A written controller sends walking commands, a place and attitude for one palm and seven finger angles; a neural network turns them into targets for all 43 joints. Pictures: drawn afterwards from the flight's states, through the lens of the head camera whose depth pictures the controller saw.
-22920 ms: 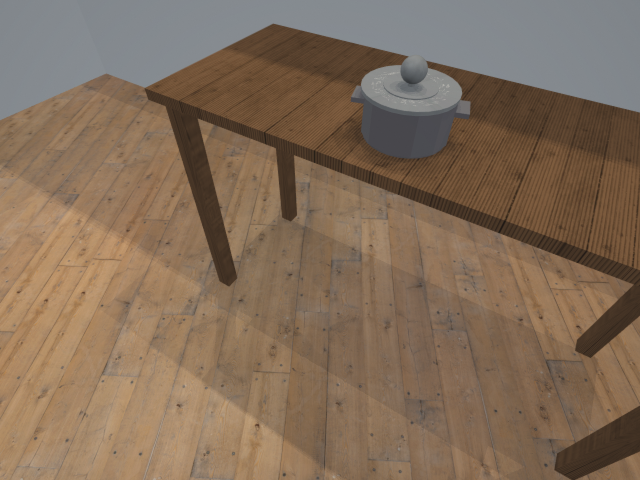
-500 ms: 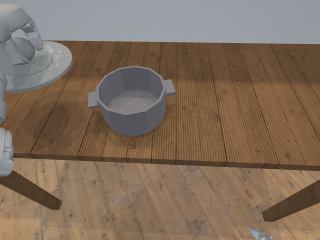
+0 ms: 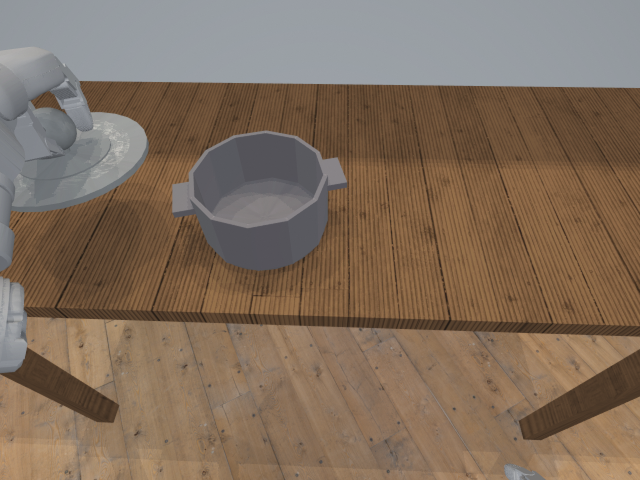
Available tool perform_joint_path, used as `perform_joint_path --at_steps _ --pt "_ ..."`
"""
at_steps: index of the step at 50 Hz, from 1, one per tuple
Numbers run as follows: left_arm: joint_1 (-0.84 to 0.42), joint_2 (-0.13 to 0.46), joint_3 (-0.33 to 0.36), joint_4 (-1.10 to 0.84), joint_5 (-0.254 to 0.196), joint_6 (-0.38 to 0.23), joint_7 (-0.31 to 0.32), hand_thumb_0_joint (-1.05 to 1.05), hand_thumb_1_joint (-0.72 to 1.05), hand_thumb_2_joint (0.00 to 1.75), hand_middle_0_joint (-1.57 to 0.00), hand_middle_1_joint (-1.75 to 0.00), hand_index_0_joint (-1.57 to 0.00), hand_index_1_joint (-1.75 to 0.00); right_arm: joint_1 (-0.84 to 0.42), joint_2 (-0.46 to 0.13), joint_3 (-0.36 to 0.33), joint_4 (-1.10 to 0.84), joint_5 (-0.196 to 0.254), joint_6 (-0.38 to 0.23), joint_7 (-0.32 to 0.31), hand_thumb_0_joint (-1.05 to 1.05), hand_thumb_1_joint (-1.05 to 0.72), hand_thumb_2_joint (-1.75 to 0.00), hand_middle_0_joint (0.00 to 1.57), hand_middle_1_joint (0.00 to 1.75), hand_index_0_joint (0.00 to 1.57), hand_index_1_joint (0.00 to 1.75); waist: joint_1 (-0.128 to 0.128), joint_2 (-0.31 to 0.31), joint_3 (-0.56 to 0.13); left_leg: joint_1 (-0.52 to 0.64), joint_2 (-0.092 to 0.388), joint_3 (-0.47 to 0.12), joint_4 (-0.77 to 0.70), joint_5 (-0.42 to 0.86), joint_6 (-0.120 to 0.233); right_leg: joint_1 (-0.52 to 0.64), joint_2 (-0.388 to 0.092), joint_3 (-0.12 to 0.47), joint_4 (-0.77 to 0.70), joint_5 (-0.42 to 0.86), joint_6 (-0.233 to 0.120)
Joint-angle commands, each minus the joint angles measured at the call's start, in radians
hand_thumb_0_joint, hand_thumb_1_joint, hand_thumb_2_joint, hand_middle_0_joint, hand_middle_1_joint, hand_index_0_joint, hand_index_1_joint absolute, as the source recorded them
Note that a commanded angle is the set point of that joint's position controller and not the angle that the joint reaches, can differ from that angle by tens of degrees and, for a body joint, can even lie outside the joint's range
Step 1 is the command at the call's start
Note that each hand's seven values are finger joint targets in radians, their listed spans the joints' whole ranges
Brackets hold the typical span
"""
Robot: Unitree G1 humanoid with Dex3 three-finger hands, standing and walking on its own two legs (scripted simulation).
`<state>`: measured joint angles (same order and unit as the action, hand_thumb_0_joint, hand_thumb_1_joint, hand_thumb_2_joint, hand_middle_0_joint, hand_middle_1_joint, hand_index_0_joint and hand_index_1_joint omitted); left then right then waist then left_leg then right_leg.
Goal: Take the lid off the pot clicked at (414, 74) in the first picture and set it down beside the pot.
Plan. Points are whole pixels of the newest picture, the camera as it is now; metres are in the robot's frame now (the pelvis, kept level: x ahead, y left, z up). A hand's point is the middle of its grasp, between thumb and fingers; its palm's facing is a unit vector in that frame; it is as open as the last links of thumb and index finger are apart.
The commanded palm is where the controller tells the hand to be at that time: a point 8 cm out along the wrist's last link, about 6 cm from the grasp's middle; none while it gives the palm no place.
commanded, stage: lower the lid onto the table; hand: left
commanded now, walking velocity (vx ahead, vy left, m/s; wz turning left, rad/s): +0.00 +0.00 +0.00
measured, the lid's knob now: (51, 129) +0.48 +0.30 +0.19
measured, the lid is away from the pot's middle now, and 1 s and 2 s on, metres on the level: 0.23 0.24 0.24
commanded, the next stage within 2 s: open the fingers wide in 1.78 s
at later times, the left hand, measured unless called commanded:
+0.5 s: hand (53, 154) +0.45 +0.30 +0.18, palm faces -0.36 -0.10 -0.93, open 7.7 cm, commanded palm +0.45 +0.30 +0.25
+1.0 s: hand (64, 178) +0.45 +0.31 +0.14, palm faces -0.41 -0.12 -0.90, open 7.7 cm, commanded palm +0.45 +0.31 +0.22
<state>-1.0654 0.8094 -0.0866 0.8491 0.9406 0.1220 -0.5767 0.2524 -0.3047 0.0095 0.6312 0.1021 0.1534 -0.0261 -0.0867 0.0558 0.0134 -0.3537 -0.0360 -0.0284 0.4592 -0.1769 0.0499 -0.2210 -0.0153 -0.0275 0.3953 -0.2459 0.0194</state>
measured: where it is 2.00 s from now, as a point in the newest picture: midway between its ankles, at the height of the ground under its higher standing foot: outside the picture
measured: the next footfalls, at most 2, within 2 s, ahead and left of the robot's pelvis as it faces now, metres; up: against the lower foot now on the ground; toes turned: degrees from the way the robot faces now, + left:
none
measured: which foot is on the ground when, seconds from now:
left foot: down 0.00-1.00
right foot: down 0.00-1.00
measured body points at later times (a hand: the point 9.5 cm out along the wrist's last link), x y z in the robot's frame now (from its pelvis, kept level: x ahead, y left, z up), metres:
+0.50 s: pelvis +0.00 +0.01 +0.00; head +0.05 +0.00 +0.45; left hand +0.47 +0.30 +0.23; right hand +0.07 -0.27 -0.12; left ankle +0.03 +0.09 -0.74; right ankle -0.03 -0.14 -0.74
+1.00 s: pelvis +0.00 +0.01 +0.00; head +0.05 +0.01 +0.44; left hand +0.47 +0.31 +0.19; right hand +0.07 -0.27 -0.12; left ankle +0.03 +0.09 -0.74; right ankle -0.03 -0.14 -0.74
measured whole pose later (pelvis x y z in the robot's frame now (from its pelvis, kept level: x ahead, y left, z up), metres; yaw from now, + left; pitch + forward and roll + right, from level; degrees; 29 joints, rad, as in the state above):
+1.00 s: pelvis +0.00 +0.01 +0.00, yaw +0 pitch +6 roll -2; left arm -0.98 0.79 -0.07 0.96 0.92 0.00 -0.52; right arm 0.28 -0.30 0.00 0.65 0.09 0.16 -0.03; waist -0.10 0.04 -0.01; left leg -0.41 -0.04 -0.02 0.50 -0.20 0.07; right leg -0.27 -0.02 -0.02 0.41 -0.25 0.03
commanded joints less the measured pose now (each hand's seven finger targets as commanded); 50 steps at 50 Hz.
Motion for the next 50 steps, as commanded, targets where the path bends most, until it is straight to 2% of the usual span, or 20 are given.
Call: perform_joint_path --at_steps 1,4,5,7,9,12,15,19,22,24,25,28,30,32,35,37,40,41,46,50 --pt "-0.594 0.310 0.088 -0.232 0.006 -0.008 0.062 0.00 0.55 1.14 -0.89 -0.88 -0.90 -0.92 -0.008 -0.149 -0.054 -0.108 -0.003 -0.038 -0.012 0.00 -0.90 -0.90 0.20 0.30 0.20 0.30 -0.013 0.059 -0.425 0.334 -0.013 -0.015 -0.013 0.240 0.045 -0.008 0.071 -0.029 -0.029 0.244 -0.061" --pt "-0.555 0.307 0.097 -0.234 -0.004 -0.019 0.073 0.00 0.55 1.14 -0.89 -0.88 -0.90 -0.92 0.017 -0.158 -0.060 -0.102 -0.010 -0.050 -0.013 0.00 -0.90 -0.90 0.20 0.30 0.20 0.30 -0.015 0.105 -0.441 0.363 -0.010 -0.025 0.003 0.312 0.041 -0.026 0.070 -0.029 -0.030 0.257 -0.069" --pt "-0.554 0.362 0.141 -0.232 0.012 -0.023 0.072 0.00 0.55 1.14 -0.89 -0.88 -0.90 -0.92 0.014 -0.152 -0.055 -0.105 -0.018 -0.042 -0.012 0.00 -0.90 -0.90 0.20 0.30 0.20 0.30 -0.006 0.069 -0.445 0.337 -0.018 -0.024 -0.007 0.272 0.045 0.003 0.077 -0.027 -0.035 0.258 -0.064" --pt "-0.528 0.295 0.085 -0.110 0.002 -0.023 0.063 0.00 0.55 1.14 -0.89 -0.88 -0.90 -0.92 0.008 -0.151 -0.049 -0.089 -0.009 -0.035 -0.017 0.00 -0.90 -0.90 0.20 0.30 0.20 0.30 -0.017 0.011 -0.359 0.272 -0.019 -0.010 -0.020 0.179 0.045 -0.017 0.073 -0.034 -0.039 0.226 -0.058" --pt "-0.535 0.337 0.107 -0.128 -0.005 -0.038 0.073 0.00 0.55 1.14 -0.89 -0.88 -0.90 -0.92 0.012 -0.165 -0.056 -0.094 -0.008 -0.040 -0.015 0.00 -0.90 -0.90 0.20 0.30 0.20 0.30 -0.014 0.047 -0.387 0.274 -0.016 -0.008 -0.016 0.187 0.041 -0.008 0.062 -0.026 -0.033 0.234 -0.067" --pt "-0.599 0.325 0.102 -0.210 0.006 -0.051 0.078 0.00 0.55 1.14 -0.89 -0.88 -0.90 -0.92 0.011 -0.152 -0.057 -0.097 -0.014 -0.041 -0.018 0.00 -0.90 -0.90 0.20 0.30 0.20 0.30 -0.015 0.095 -0.455 0.350 -0.016 -0.021 -0.009 0.251 0.047 -0.007 0.073 -0.025 -0.031 0.252 -0.064" --pt "-0.551 0.353 0.133 -0.173 0.002 -0.063 0.079 0.00 0.55 1.14 -0.89 -0.88 -0.90 -0.92 0.029 -0.157 -0.059 -0.093 -0.018 -0.040 -0.016 0.00 -0.90 -0.90 0.20 0.30 0.20 0.30 -0.011 0.047 -0.436 0.312 -0.016 -0.019 -0.011 0.235 0.047 0.011 0.074 -0.025 -0.037 0.261 -0.061" --pt "-0.532 0.283 0.080 -0.181 -0.014 -0.071 0.082 0.00 0.55 1.14 -0.89 -0.88 -0.90 -0.92 0.027 -0.160 -0.066 -0.095 -0.014 -0.042 -0.015 0.00 -0.90 -0.90 0.20 0.30 0.20 0.30 -0.025 0.092 -0.430 0.347 -0.008 -0.023 0.002 0.315 0.040 -0.041 0.069 -0.029 -0.031 0.267 -0.066" --pt "-0.496 0.332 0.128 -0.150 -0.005 -0.070 0.083 0.00 0.55 1.14 -0.89 -0.88 -0.90 -0.92 0.028 -0.159 -0.062 -0.091 -0.015 -0.032 -0.013 0.00 -0.90 -0.90 0.20 0.30 0.20 0.30 -0.016 0.051 -0.417 0.315 -0.015 -0.019 -0.003 0.267 0.044 -0.022 0.076 -0.028 -0.031 0.263 -0.061" --pt "-0.514 0.298 0.099 -0.173 -0.018 -0.077 0.086 0.00 0.55 1.14 -0.89 -0.88 -0.90 -0.92 0.037 -0.164 -0.070 -0.089 -0.015 -0.037 -0.012 0.00 -0.90 -0.90 0.20 0.30 0.20 0.30 -0.023 0.081 -0.426 0.339 -0.007 -0.024 0.005 0.309 0.040 -0.043 0.070 -0.031 -0.028 0.267 -0.066" --pt "-0.543 0.345 0.133 -0.241 -0.008 -0.079 0.091 0.00 0.55 1.14 -0.89 -0.88 -0.90 -0.92 0.035 -0.161 -0.069 -0.099 -0.019 -0.031 -0.009 0.00 -0.90 -0.90 0.20 0.30 0.20 0.30 -0.015 0.108 -0.478 0.364 -0.011 -0.032 0.002 0.323 0.042 -0.024 0.078 -0.026 -0.029 0.266 -0.063" --pt "-0.454 0.333 0.141 -0.133 -0.005 -0.080 0.093 0.00 0.55 1.14 -0.89 -0.88 -0.90 -0.92 0.039 -0.159 -0.066 -0.093 -0.015 -0.033 -0.013 0.00 -0.90 -0.90 0.20 0.30 0.20 0.30 -0.018 0.050 -0.433 0.329 -0.012 -0.024 0.010 0.304 0.041 -0.040 0.077 -0.029 -0.021 0.266 -0.060" --pt "-0.522 0.370 0.160 -0.256 -0.011 -0.092 0.096 0.00 0.55 1.14 -0.89 -0.88 -0.90 -0.92 0.032 -0.162 -0.070 -0.107 -0.020 -0.027 -0.007 0.00 -0.90 -0.90 0.20 0.30 0.20 0.30 -0.011 0.093 -0.490 0.357 -0.010 -0.030 0.004 0.330 0.042 -0.014 0.076 -0.023 -0.025 0.279 -0.061" --pt "-0.452 0.313 0.132 -0.162 -0.009 -0.087 0.097 0.00 0.55 1.14 -0.89 -0.88 -0.90 -0.92 0.036 -0.157 -0.069 -0.098 -0.019 -0.029 -0.011 0.00 -0.90 -0.90 0.20 0.30 0.20 0.30 -0.020 0.085 -0.438 0.351 -0.010 -0.032 0.016 0.338 0.041 -0.062 0.080 -0.031 -0.023 0.263 -0.062" --pt "-0.459 0.352 0.150 -0.148 -0.009 -0.094 0.100 0.00 0.55 1.14 -0.89 -0.88 -0.90 -0.92 0.047 -0.163 -0.068 -0.097 -0.020 -0.021 -0.009 0.00 -0.90 -0.90 0.20 0.30 0.20 0.30 -0.016 0.059 -0.435 0.308 -0.012 -0.025 0.007 0.272 0.040 -0.037 0.079 -0.031 -0.025 0.251 -0.061" --pt "-0.468 0.323 0.123 -0.103 -0.008 -0.095 0.101 0.00 0.55 1.14 -0.89 -0.88 -0.90 -0.92 0.044 -0.162 -0.065 -0.089 -0.017 -0.022 -0.015 0.00 -0.90 -0.90 0.20 0.30 0.20 0.30 -0.024 0.050 -0.413 0.296 -0.013 -0.018 0.005 0.224 0.042 -0.055 0.078 -0.032 -0.024 0.231 -0.060" --pt "-0.555 0.367 0.143 -0.224 -0.006 -0.116 0.112 0.00 0.55 1.14 -0.89 -0.88 -0.90 -0.92 0.047 -0.163 -0.069 -0.098 -0.020 -0.027 -0.019 0.00 -0.90 -0.90 0.20 0.30 0.20 0.30 -0.022 0.114 -0.495 0.362 -0.008 -0.031 0.013 0.281 0.043 -0.049 0.078 -0.024 -0.022 0.243 -0.062" --pt "-0.545 0.332 0.125 -0.216 -0.006 -0.119 0.115 0.00 0.55 1.14 -0.89 -0.88 -0.90 -0.92 0.042 -0.157 -0.070 -0.099 -0.017 -0.036 -0.022 0.00 -0.90 -0.90 0.20 0.30 0.20 0.30 -0.026 0.134 -0.501 0.393 -0.007 -0.034 0.024 0.321 0.042 -0.067 0.078 -0.023 -0.015 0.247 -0.063" --pt "-0.428 0.283 0.108 -0.086 -0.022 -0.117 0.108 0.00 0.55 1.14 -0.89 -0.88 -0.90 -0.92 0.054 -0.161 -0.070 -0.080 -0.016 -0.031 -0.017 0.00 -0.90 -0.90 0.20 0.30 0.20 0.30 -0.030 0.043 -0.405 0.315 -0.008 -0.028 0.023 0.263 0.039 -0.091 0.080 -0.033 -0.016 0.235 -0.059" --pt "-0.487 0.344 0.142 -0.198 -0.012 -0.134 0.121 0.00 0.55 1.14 -0.89 -0.88 -0.90 -0.92 0.057 -0.162 -0.073 -0.094 -0.026 -0.026 -0.014 0.00 -0.90 -0.90 0.20 0.30 0.20 0.30 -0.019 0.112 -0.495 0.360 -0.009 -0.037 0.029 0.326 0.040 -0.066 0.081 -0.026 -0.010 0.256 -0.064"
